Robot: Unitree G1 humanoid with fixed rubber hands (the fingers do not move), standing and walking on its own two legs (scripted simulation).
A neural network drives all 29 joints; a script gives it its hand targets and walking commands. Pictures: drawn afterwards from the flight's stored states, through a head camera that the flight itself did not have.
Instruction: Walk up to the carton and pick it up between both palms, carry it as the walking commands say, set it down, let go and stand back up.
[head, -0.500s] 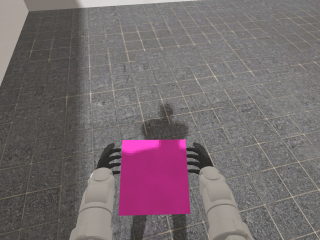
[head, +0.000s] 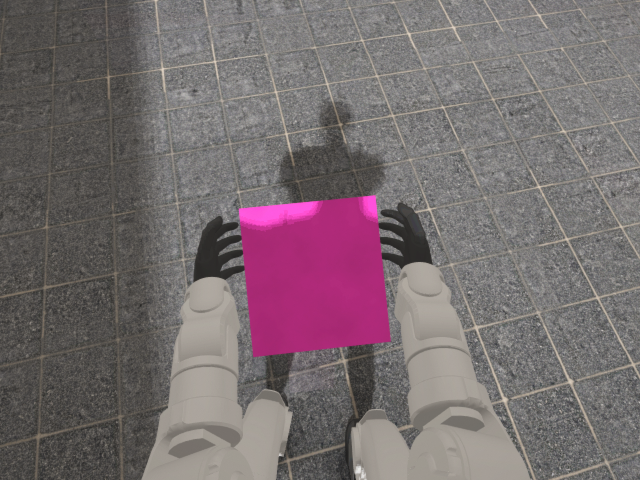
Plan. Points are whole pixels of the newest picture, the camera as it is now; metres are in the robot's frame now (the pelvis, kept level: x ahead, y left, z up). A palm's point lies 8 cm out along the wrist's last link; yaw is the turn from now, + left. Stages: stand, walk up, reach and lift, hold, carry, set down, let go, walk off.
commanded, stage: set down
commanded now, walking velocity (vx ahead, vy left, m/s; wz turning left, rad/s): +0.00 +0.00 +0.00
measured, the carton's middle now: (313, 271) +0.41 +0.06 -0.14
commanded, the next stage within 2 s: none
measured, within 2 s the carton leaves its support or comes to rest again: neither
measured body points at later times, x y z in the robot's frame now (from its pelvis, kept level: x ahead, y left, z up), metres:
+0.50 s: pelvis +0.01 +0.00 -0.07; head +0.20 +0.01 +0.33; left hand +0.39 +0.19 -0.15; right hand +0.44 -0.07 -0.14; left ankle +0.10 +0.13 -0.66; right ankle +0.06 -0.12 -0.66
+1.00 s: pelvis -0.01 +0.00 -0.15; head +0.22 +0.01 +0.24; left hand +0.42 +0.19 -0.22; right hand +0.46 -0.07 -0.22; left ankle +0.10 +0.13 -0.66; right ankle +0.06 -0.12 -0.66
